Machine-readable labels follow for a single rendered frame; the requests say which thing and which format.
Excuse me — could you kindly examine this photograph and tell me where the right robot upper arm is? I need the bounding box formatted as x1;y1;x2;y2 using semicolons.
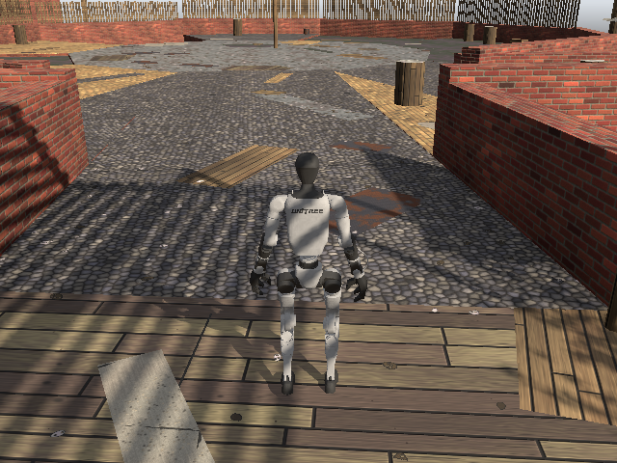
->
328;194;353;248

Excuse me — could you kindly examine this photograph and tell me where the robot right hand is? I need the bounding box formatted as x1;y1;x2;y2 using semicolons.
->
346;275;367;302

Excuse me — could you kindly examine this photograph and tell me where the robot left hand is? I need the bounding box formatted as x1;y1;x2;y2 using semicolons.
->
250;270;271;295

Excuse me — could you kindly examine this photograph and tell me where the robot right forearm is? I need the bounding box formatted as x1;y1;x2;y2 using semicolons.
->
343;233;364;279

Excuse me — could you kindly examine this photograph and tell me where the robot left forearm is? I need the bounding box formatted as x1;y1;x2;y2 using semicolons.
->
253;232;273;274

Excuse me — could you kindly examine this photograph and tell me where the left robot upper arm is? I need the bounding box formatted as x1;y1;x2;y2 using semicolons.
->
263;195;287;247

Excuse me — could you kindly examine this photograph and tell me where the right robot thigh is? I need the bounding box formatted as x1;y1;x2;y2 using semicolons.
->
322;268;342;334

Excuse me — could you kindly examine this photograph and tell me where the robot head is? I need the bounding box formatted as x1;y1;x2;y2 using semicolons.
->
291;152;324;199

